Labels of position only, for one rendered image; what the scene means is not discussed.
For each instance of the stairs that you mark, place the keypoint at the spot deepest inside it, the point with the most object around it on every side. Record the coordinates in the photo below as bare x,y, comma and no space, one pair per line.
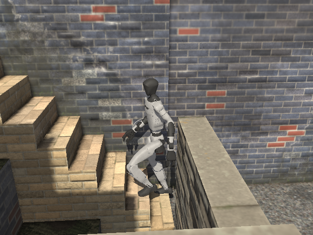
61,174

